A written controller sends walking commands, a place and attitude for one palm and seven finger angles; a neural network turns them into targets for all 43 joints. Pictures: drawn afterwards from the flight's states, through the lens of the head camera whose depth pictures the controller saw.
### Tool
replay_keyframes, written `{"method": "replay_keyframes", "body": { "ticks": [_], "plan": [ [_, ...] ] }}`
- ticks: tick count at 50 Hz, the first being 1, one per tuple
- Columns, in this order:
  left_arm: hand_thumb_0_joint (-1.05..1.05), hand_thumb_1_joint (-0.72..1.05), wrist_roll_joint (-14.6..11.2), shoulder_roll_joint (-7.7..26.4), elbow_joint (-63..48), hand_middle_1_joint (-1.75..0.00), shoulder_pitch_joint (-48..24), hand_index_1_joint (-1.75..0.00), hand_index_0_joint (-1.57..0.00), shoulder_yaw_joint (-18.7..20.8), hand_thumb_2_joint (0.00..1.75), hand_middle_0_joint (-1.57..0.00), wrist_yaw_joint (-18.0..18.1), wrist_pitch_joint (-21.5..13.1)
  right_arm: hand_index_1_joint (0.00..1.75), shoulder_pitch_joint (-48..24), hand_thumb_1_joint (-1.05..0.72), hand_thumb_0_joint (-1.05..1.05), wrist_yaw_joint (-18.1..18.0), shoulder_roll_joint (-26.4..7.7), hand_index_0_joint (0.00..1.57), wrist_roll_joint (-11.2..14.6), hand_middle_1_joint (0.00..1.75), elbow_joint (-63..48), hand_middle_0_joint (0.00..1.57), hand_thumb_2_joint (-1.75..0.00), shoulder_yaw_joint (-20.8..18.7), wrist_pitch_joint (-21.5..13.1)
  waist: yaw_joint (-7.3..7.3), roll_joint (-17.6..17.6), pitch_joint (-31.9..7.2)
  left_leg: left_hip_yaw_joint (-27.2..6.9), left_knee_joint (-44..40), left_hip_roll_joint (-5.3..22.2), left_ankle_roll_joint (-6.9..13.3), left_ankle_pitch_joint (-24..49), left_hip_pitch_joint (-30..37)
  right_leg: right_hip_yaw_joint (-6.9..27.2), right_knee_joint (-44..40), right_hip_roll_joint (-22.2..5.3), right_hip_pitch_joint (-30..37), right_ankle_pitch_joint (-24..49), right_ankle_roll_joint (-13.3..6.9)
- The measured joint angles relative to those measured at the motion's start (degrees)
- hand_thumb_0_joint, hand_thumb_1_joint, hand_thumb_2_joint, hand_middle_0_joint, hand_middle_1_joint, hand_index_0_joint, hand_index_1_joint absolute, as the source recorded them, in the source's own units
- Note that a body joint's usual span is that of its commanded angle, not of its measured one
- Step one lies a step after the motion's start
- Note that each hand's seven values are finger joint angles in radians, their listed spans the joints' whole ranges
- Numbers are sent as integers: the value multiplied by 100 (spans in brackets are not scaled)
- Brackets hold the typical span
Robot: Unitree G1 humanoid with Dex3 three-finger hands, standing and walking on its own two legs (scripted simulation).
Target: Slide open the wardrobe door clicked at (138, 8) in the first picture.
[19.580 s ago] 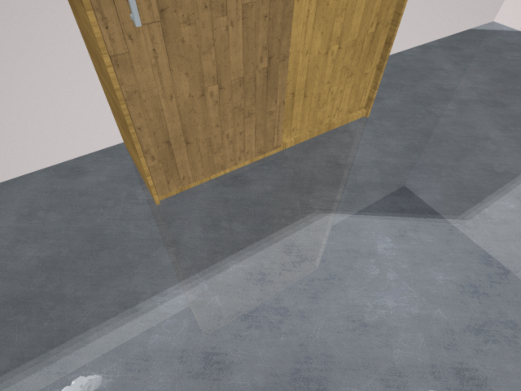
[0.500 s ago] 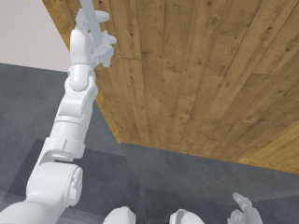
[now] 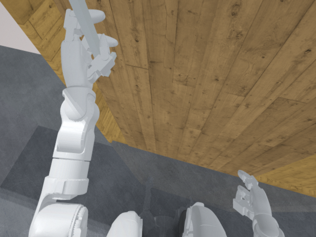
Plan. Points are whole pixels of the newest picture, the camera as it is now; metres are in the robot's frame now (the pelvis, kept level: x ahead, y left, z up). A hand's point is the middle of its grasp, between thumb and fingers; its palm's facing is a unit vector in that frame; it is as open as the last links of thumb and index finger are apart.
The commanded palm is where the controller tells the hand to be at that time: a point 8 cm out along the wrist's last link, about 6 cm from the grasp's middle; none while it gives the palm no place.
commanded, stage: step sideways, sliding the door along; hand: left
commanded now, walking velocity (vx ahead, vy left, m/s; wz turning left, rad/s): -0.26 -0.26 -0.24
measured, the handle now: (98, 35) +0.46 +0.19 +0.18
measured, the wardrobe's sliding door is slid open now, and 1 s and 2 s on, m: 0.13 0.47 0.50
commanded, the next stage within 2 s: stop walking and hold the door there in 1.50 s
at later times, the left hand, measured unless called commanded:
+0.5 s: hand (198, 78) +0.39 -0.01 +0.17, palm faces +0.18 -0.98 -0.03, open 6.3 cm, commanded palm +0.35 -0.02 +0.18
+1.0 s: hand (297, 100) +0.36 -0.17 +0.17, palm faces +0.12 -0.99 -0.08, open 6.0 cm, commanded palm +0.33 -0.16 +0.17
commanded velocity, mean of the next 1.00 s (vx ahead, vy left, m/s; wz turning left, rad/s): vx -0.27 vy -0.27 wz -0.14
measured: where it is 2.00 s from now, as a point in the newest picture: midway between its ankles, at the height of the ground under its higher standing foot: outside the picture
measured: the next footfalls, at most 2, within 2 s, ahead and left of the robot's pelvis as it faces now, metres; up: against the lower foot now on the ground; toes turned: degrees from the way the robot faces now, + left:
right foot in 0.22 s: +0.11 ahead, -0.21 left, +0.00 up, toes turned -6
left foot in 0.50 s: +0.02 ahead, +0.00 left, +0.00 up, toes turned +7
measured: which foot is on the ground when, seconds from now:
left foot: down 0.00-0.24, up 0.26-0.48, down 0.50-0.80, up 0.82-1.00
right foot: up 0.00-0.20, down 0.22-0.50, up 0.52-0.78, down 0.80-1.00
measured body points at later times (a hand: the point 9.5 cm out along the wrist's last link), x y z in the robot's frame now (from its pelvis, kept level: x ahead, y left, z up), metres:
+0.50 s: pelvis +0.00 -0.14 +0.01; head +0.12 -0.15 +0.44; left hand +0.37 +0.04 +0.17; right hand +0.23 -0.36 -0.10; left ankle -0.01 -0.01 -0.72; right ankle +0.07 -0.21 -0.72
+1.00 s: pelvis -0.04 -0.28 +0.00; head +0.06 -0.31 +0.44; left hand +0.35 -0.12 +0.18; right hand +0.15 -0.52 -0.11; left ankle -0.03 -0.15 -0.72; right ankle +0.03 -0.37 -0.72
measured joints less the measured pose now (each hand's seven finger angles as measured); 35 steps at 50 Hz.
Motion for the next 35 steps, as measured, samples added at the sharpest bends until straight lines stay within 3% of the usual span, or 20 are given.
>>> {"method": "replay_keyframes", "body": {
  "ticks": [2, 4, 10, 12, 13, 14, 16, 18, 21, 23, 25, 26, 29, 32, 35],
  "plan": [
    [0, 82, 105, -95, -37, -141, 23, -136, -13, -103, 87, -44, -33, -68, 30, 143, -91, 1, 146, 53, 20, -40, 30, -50, 19, -89, -13, -33, 145, -22, 72, 1, -115, 170, -109, -131, 161, 114, 412, 87, -44, -412, 43],
    [0, 82, 142, -155, -67, -141, 134, -136, -13, -151, 87, -43, -41, -141, 30, 268, -91, 1, 248, 105, 20, -63, 30, -92, 19, -89, 26, -79, 240, 39, 84, -1, -247, 367, -221, -87, 317, 125, 455, 93, 5, -379, 93],
    [0, 82, 34, -33, -146, -141, 585, -136, -13, 0, 88, -44, -49, -205, 30, 446, -90, 2, 328, 388, 20, -94, 30, -173, 20, -89, 249, -165, 332, 159, -85, 31, -286, 852, -625, -133, 647, 60, -620, -15, 574, 352, 185],
    [-1, 81, -9, 56, -146, -141, 669, -135, -13, 128, 88, -44, -39, -190, 30, 410, -90, 2, 320, 445, 20, -45, 30, -157, 20, -89, 338, -177, 301, 199, -147, -49, 54, 991, -596, -252, 553, -45, -1087, 19, 882, 591, 74],
    [-1, 80, -29, 50, -160, -141, 712, -135, -12, 212, 88, -44, -11, -202, 30, 303, -90, 2, 300, 409, 20, -17, 30, -110, 20, -89, 361, -169, 229, 341, -108, -166, 300, 1113, -439, -246, 429, -157, -1071, 120, 926, 467, -60],
    [-1, 80, -46, 41, -197, -141, 772, -135, -12, 281, 88, -44, 14, -206, 30, 184, -90, 2, 272, 371, 20, -2, 30, -58, 20, -89, 362, -139, 157, 393, -99, -347, 696, 1032, -339, -434, 204, -212, -1012, 139, 871, 405, -170],
    [-2, 80, -70, 26, -386, -141, 954, -134, -12, 363, 88, -45, 46, -153, 30, -48, -90, 2, 178, 281, 20, -11, 30, 30, 20, -89, 324, -94, 72, 277, -131, -689, 1739, 381, -212, -1369, -314, -151, -998, 13, 661, 478, -296],
    [-1, 80, -80, -51, -629, -141, 1127, -135, -11, 344, 87, -45, 115, -90, 30, -221, -90, 2, 94, 157, 20, -11, 30, 80, 20, -89, 270, -158, -27, 186, -111, -715, 2058, -187, -138, -1764, -606, -97, -1272, -84, 614, 713, -355],
    [-1, 82, -33, -210, -903, -141, 1257, -135, -10, 197, 87, -45, 206, -129, 30, -346, -91, 2, 62, 21, 20, -16, 30, 22, 20, -89, 191, -138, -137, 39, -80, -395, 1292, -596, -123, -1463, -660, -53, -1630, -116, 543, 1137, -434],
    [-1, 83, 78, -280, -1006, -141, 1267, -134, -10, 39, 87, -44, 232, -181, 30, -324, -91, 2, 67, -21, 20, -27, 30, -69, 19, -89, 150, -54, -196, -56, -117, -118, 503, -613, -91, -670, -482, -67, -1681, -52, 464, 1311, -452],
    [0, 83, 104, -301, -1046, -141, 1238, -132, -11, -164, 87, -43, 166, -198, 30, -161, -91, 1, 104, -64, 20, -45, 30, -213, 19, -89, 105, 19, -238, -18, -297, 27, -282, -319, 163, 989, -141, -121, -1384, 171, 274, 1220, -314],
    [-1, 83, 93, -266, -1001, -141, 1153, -132, -10, -270, 87, -43, 95, -218, 30, -94, -91, 1, 132, -21, 20, -57, 30, -242, 19, -89, 41, 32, -221, -98, -304, 52, -301, -249, 185, 777, -46, -26, -949, 220, 149, 707, -187],
    [-1, 82, 172, -205, -846, -141, 1005, -131, -10, -447, 87, -43, -46, -280, 30, 39, -91, 1, 254, 123, 20, -122, 30, -272, 19, -89, -10, 75, -67, -283, -176, 154, -169, -48, -32, -146, 193, 279, 458, 262, -133, -520, -4],
    [0, 83, 229, -253, -718, -141, 1061, -132, -12, -487, 87, -43, -92, -320, 30, 180, -91, 1, 339, 176, 20, -144, 30, -251, 19, -89, 57, 24, 32, -45, -154, 170, -317, 332, -315, -100, 405, 225, 706, 137, -131, -432, 95],
    [0, 83, 221, -114, -616, -141, 1205, -134, -17, -404, 88, -44, -144, -344, 30, 298, -90, 1, 336, 300, 20, -151, 30, -211, 19, -89, 156, 34, 107, 183, -221, 232, -476, 715, -492, -22, 600, 158, 141, 8, 142, -176, 153]
  ]
}}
